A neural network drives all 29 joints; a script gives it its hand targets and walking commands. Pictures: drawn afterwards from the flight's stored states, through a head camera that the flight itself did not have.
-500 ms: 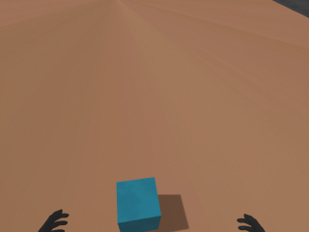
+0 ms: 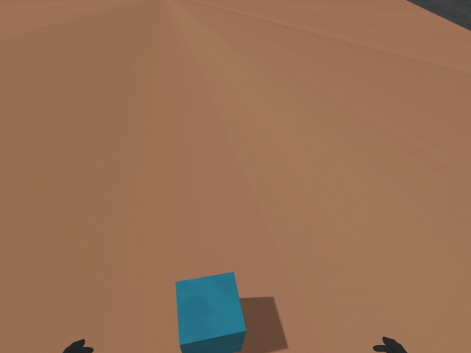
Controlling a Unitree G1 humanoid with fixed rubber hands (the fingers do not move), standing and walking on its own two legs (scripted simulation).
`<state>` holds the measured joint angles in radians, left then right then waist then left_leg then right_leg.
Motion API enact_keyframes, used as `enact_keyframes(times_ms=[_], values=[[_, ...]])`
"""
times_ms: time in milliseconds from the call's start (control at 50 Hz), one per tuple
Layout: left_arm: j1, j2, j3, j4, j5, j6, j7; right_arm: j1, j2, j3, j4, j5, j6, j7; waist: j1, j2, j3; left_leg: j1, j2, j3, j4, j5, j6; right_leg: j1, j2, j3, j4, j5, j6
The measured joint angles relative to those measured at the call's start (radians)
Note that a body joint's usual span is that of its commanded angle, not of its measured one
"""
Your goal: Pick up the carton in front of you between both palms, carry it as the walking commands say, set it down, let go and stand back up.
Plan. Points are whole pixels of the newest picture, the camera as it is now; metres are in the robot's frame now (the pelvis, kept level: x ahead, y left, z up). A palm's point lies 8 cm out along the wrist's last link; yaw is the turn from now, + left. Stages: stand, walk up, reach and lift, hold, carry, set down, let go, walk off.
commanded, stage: stand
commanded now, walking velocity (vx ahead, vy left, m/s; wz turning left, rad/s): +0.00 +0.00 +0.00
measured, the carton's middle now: (209, 317) +0.41 +0.06 -0.65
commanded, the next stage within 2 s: none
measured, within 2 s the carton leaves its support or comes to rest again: neither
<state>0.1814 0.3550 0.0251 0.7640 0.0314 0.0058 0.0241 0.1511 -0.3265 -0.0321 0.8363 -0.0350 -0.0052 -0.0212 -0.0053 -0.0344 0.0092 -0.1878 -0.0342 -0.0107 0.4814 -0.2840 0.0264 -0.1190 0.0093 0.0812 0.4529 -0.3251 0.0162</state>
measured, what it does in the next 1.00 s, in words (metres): stands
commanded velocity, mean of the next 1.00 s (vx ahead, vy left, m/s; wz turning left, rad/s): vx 0.00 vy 0.00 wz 0.00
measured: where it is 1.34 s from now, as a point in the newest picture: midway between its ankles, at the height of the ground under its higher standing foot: outside the picture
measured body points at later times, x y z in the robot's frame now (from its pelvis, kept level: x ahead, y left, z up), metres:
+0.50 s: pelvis -0.02 +0.00 +0.01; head -0.02 +0.01 +0.46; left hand +0.09 +0.30 -0.11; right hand +0.09 -0.31 -0.10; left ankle -0.02 +0.10 -0.74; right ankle -0.05 -0.14 -0.74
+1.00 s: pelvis -0.03 -0.01 +0.01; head -0.03 +0.00 +0.46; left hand +0.07 +0.31 -0.11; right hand +0.07 -0.32 -0.10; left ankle -0.02 +0.10 -0.74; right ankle -0.05 -0.14 -0.74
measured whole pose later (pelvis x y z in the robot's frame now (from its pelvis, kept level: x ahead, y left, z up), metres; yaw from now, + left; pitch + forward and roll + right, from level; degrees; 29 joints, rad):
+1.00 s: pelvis -0.03 -0.01 +0.01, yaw +0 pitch -2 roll +0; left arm 0.15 0.39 0.01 0.98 0.02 -0.01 0.01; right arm 0.11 -0.38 -0.01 1.03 -0.02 -0.01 -0.01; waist 0.00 -0.02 0.03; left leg -0.14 -0.02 -0.02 0.37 -0.18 0.01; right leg -0.07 0.01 0.07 0.34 -0.23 0.01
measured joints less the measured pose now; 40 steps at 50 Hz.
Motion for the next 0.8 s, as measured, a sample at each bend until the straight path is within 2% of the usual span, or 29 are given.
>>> enact_keyframes(times_ms=[800], values=[[-0.018, 0.029, -0.013, 0.196, -0.01, -0.016, -0.009, -0.029, -0.044, 0.014, 0.174, 0.015, -0.008, 0.011, 0.003, 0.015, 0.019, 0.044, 0.013, -0.007, -0.103, 0.091, -0.01, 0.042, 0.004, -0.008, -0.099, 0.09, -0.005]])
